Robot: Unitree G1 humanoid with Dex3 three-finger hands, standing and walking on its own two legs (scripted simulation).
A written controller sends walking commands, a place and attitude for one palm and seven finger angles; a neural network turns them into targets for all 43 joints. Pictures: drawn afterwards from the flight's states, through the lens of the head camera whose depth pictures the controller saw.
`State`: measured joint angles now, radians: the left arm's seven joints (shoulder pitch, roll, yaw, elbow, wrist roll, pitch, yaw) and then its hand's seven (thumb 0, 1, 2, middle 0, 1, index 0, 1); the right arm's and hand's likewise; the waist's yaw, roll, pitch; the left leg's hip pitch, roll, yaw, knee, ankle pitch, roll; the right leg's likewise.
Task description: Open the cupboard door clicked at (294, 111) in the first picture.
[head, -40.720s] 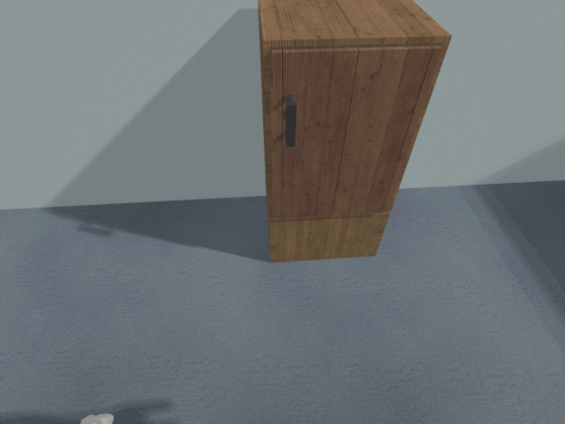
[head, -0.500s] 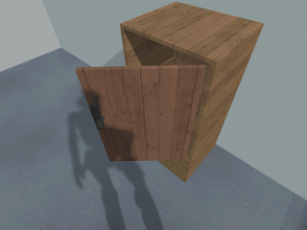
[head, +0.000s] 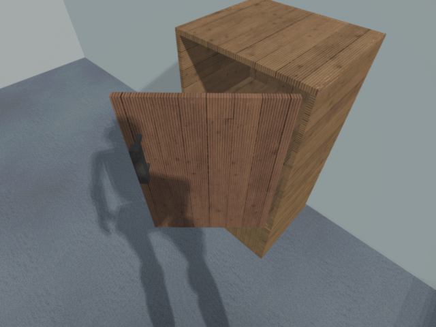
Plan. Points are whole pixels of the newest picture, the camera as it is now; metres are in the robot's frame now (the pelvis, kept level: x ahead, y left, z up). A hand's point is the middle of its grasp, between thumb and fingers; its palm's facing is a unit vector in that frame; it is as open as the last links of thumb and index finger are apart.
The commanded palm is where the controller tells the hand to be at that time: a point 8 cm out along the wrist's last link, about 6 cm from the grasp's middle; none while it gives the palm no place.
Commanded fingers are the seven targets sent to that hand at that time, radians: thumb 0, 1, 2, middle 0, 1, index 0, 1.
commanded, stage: raise the hand with hooked fingers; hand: left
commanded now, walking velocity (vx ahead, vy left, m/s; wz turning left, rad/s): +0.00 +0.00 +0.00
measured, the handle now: (141, 158) +0.50 +0.23 -0.03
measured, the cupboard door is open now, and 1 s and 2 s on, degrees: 43 43 43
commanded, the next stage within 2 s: none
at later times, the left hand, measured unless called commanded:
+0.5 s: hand (121, 314) +0.15 +0.19 -0.05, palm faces +0.14 -0.99 -0.08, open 9.5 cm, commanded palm +0.14 +0.25 -0.05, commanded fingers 0.00 0.20 0.60 -0.25 -0.75 -0.25 -0.75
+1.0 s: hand (104, 280) +0.20 +0.23 -0.04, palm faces +0.06 -1.00 -0.05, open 12.5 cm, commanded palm +0.18 +0.29 -0.03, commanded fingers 0.00 -0.38 0.35 -0.29 -1.12 -0.29 -1.12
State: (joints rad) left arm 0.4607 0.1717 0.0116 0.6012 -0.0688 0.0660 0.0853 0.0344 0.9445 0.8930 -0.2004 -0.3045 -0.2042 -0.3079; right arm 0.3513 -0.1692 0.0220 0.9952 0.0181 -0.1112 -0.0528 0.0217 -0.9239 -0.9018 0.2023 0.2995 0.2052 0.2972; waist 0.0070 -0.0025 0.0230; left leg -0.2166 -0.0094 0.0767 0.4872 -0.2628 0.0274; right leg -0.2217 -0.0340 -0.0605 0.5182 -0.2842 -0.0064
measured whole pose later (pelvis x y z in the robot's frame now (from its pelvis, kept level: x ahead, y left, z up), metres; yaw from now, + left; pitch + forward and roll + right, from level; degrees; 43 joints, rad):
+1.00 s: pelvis -0.03 -0.01 -0.08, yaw +1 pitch +14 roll -2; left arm 0.25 0.29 0.31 0.21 -0.34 -0.45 -0.37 0.00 -0.16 0.44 -0.27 -0.98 -0.28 -0.99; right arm 0.27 -0.28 -0.03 0.60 0.04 -0.22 -0.07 0.01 -0.90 -0.90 0.20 0.30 0.20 0.30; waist -0.02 0.01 -0.12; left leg -0.88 0.04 0.02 1.11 -0.48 0.02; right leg -0.83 -0.02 -0.11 1.07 -0.49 -0.03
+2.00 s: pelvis -0.02 +0.00 -0.06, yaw +1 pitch +14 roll -2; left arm 0.00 0.39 0.42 0.42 -0.35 -0.38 -0.46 -0.01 -0.50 0.30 -0.30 -1.20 -0.30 -1.20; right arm 0.27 -0.27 0.02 0.57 0.03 -0.16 -0.06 0.01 -0.90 -0.90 0.20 0.30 0.21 0.30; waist -0.02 0.02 -0.10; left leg -0.81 0.03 0.02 1.02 -0.46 0.03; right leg -0.76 -0.02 -0.10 0.97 -0.45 -0.01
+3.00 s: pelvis -0.02 +0.01 -0.07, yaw -1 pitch +18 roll -3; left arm -0.42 0.51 0.51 0.85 -0.27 -0.40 -0.51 -0.01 -0.50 0.30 -0.30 -1.20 -0.30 -1.20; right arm 0.32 -0.28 0.02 0.61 0.03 -0.07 -0.06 0.01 -0.90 -0.90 0.20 0.30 0.21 0.30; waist -0.07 0.01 -0.11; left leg -0.92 0.05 0.03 1.07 -0.48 0.04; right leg -0.87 0.00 -0.09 1.00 -0.45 -0.01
